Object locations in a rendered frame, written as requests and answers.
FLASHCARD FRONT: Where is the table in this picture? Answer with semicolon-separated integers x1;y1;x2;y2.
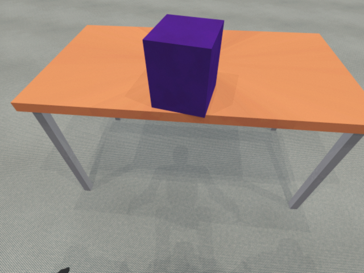
10;25;364;209

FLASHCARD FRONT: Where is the carton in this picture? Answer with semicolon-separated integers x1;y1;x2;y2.
143;14;224;118

